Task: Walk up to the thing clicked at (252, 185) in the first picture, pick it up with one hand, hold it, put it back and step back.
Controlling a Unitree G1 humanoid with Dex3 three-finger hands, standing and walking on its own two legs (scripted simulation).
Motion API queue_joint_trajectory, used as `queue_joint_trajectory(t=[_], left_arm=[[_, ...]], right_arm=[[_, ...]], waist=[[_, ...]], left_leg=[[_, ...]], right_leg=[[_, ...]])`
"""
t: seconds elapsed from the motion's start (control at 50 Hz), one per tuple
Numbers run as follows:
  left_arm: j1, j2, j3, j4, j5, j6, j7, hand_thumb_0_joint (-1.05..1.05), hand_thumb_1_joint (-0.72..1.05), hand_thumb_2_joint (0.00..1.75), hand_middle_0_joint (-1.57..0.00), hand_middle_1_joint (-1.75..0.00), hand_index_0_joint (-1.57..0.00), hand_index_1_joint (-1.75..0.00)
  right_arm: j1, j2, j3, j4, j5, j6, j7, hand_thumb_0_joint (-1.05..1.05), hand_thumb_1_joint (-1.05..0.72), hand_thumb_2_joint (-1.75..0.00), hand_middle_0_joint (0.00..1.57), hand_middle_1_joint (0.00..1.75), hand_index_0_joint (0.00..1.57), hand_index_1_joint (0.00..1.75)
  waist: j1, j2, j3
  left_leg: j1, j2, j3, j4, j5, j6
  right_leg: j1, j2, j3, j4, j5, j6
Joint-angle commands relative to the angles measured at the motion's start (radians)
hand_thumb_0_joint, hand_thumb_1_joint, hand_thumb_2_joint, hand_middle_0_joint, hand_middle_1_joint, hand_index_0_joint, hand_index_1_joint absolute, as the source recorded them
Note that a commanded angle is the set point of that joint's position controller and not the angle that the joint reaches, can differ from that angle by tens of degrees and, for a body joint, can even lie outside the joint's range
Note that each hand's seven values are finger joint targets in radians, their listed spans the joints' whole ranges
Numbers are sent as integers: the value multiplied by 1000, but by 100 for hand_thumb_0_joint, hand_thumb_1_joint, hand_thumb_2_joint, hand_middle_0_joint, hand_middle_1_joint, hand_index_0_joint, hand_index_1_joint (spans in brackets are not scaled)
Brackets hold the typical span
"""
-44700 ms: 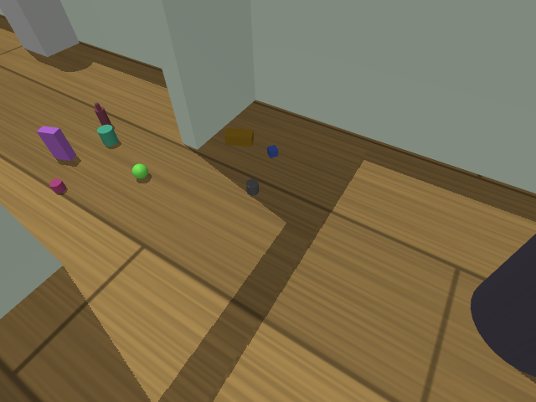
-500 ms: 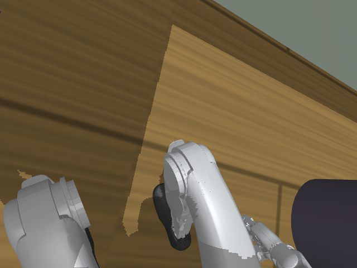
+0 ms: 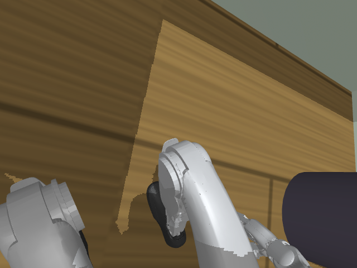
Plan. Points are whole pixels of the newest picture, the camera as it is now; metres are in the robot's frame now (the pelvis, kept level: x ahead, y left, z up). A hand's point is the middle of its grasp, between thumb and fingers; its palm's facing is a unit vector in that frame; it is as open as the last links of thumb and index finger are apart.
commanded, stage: rest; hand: left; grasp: from above
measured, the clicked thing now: out of the picture +0.42 +0.38 -0.26
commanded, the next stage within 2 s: open in 0.14 s
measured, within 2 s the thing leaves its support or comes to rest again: neither
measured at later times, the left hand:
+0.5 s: hand out of the picture +0.41 +0.38 -0.23, palm faces -0.42 -0.18 -0.89, open 9.7 cm
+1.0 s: hand out of the picture +0.41 +0.38 -0.23, palm faces -0.42 -0.17 -0.89, open 13.9 cm
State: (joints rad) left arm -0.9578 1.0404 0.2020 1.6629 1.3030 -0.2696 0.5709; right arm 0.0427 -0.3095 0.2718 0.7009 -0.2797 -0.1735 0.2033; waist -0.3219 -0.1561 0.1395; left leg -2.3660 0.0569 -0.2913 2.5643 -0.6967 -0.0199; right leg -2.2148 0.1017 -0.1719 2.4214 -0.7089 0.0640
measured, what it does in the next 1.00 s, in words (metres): stands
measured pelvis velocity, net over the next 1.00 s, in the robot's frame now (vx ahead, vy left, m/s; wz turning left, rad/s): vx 0.00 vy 0.00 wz -0.01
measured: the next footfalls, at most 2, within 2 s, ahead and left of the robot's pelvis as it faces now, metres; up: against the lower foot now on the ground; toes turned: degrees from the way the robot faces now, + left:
none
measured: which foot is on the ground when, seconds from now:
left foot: down 0.00-1.00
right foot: down 0.00-1.00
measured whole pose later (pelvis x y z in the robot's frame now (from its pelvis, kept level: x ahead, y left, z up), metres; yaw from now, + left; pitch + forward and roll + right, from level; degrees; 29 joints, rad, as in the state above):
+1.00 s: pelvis +0.00 +0.00 +0.00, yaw -1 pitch +25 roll -14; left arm -0.98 1.08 0.17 1.67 1.28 -0.27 0.56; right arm 0.05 -0.33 0.31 0.67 -0.28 -0.19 0.20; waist -0.33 -0.17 0.16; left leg -2.36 0.06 -0.30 2.56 -0.69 -0.02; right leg -2.20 0.11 -0.18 2.41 -0.69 0.07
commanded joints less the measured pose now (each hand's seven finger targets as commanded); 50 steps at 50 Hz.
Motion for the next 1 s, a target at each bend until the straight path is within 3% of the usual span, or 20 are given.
queue_joint_trajectory(t=[0.0,0.06,0.08,0.12,0.22,0.26,0.34,0.36,0.42,0.46,0.48,0.5,0.54,0.64,0.68,0.76,0.78,0.86,0.94,0.98], left_arm=[[-237,274,-1,-123,-30,-1,49,0,68,63,-100,-61,-103,-59],[-228,325,26,-112,-18,3,51,0,69,63,-101,-61,-103,-58],[-234,283,1,-125,-24,0,49,0,68,63,-102,-58,-104,-56],[-234,326,31,-110,-22,1,54,0,68,62,-101,-59,-103,-57],[-252,310,-2,-125,-24,6,43,0,67,62,-100,-59,-102,-57],[-245,276,-13,-132,-43,2,37,0,51,56,-84,-58,-86,-56],[-230,307,-5,-121,-34,0,31,0,19,54,-54,-62,-57,-59],[-227,312,10,-124,-39,-2,35,0,11,54,-51,-61,-54,-58],[-241,283,-26,-120,-40,-8,26,0,-9,64,-43,-67,-44,-65],[-244,307,-13,-108,-33,-8,25,0,-13,66,-40,-69,-41,-68],[-236,267,-34,-119,-42,-10,22,0,-15,69,-40,-69,-40,-68],[-223,310,-4,-103,-39,-11,25,0,-17,70,-37,-71,-38,-71],[-216,296,-2,-99,-44,-13,30,0,-22,75,-34,-75,-34,-75],[-244,275,-33,-126,-43,-11,22,0,-35,84,-22,-85,-22,-84],[-220,308,-3,-111,-43,-13,30,0,-38,87,-20,-87,-20,-87],[-237,318,-12,-102,-29,-12,30,0,-45,93,-13,-93,-13,-93],[-252,286,-37,-118,-27,-11,27,0,-47,95,-12,-94,-12,-94],[-215,324,2,-91,-28,-9,38,0,-52,98,-8,-99,-7,-99],[-257,279,-42,-130,-50,-11,25,0,-54,101,-7,-99,-6,-99],[-208,301,-24,-96,-39,-3,26,0,-53,99,-7,-100,-6,-100]], right_arm=[[157,-326,-93,0,4,-6,-8,0,-90,-90,20,30,20,30],[176,-332,-92,11,4,-10,-5,0,-90,-90,20,30,20,30],[162,-330,-90,-4,2,-11,-4,0,-90,-90,20,30,20,30],[170,-335,-86,2,0,-9,-4,0,-90,-90,20,30,20,30],[161,-338,-87,-8,1,-17,-5,0,-90,-90,20,30,20,30],[153,-335,-81,-14,4,-19,-4,0,-89,-90,20,30,20,30],[161,-342,-83,-15,5,-13,-6,0,-89,-90,20,30,20,30],[167,-340,-80,-10,0,-10,-5,0,-89,-90,20,30,20,30],[153,-337,-75,-18,4,-14,-4,0,-89,-90,20,30,20,30],[170,-344,-78,-12,5,-14,-2,0,-89,-90,20,30,20,30],[154,-339,-76,-23,5,-15,-2,0,-89,-90,20,30,20,30],[168,-344,-78,-7,5,-15,-1,0,-89,-90,20,30,20,30],[162,-339,-73,-15,2,-9,-4,0,-89,-90,20,30,20,30],[165,-342,-72,-24,5,-13,-1,0,-89,-90,20,30,20,30],[159,-345,-68,-21,3,-7,-5,0,-89,-90,20,30,20,30],[155,-342,-67,-21,6,-8,-7,0,-89,-90,20,30,20,30],[162,-343,-67,-32,2,-11,-5,0,-89,-90,20,30,20,30],[167,-342,-63,-20,-3,-9,-7,0,-89,-90,20,30,20,30],[147,-343,-64,-35,6,-18,-8,0,-88,-90,20,30,20,30],[152,-345,-67,-25,4,-17,-9,0,-89,-90,20,30,20,30]], waist=[[-19,554,-641],[-15,553,-630],[-17,564,-637],[-20,552,-634],[-28,566,-623],[-18,571,-635],[-22,553,-618],[-21,547,-629],[-33,552,-606],[-37,538,-589],[-31,545,-599],[-31,547,-595],[-25,536,-609],[-40,557,-609],[-27,543,-613],[-32,544,-583],[-42,545,-590],[-28,535,-602],[-38,539,-603],[-23,548,-598]], left_leg=[[539,22,130,-248,212,22],[538,23,127,-243,218,19],[546,23,127,-249,229,17],[537,25,122,-250,225,20],[537,25,128,-240,202,22],[550,24,118,-260,215,14],[520,24,121,-248,203,20],[522,26,121,-246,211,21],[527,26,116,-247,212,20],[520,25,115,-247,201,21],[530,24,114,-258,202,17],[534,27,112,-253,207,18],[520,26,114,-258,207,19],[547,25,113,-255,241,17],[529,27,109,-260,222,18],[511,28,115,-252,184,20],[515,24,120,-247,196,23],[515,27,117,-255,197,23],[513,25,115,-256,175,21],[529,25,114,-264,181,18]], right_leg=[[301,29,-113,-215,290,-77],[297,25,-114,-200,289,-78],[307,27,-114,-203,296,-78],[304,28,-118,-207,294,-78],[298,29,-112,-214,284,-77],[301,27,-123,-208,284,-79],[309,29,-118,-217,283,-76],[323,29,-121,-218,292,-74],[296,29,-123,-215,291,-75],[286,25,-124,-212,280,-75],[292,27,-124,-215,277,-76],[293,27,-125,-215,283,-75],[314,30,-127,-222,285,-75],[305,27,-125,-214,309,-74],[316,30,-128,-219,296,-75],[288,29,-121,-220,265,-76],[300,30,-117,-225,280,-73],[319,32,-120,-228,280,-74],[299,30,-123,-231,259,-75],[298,30,-124,-226,262,-77]])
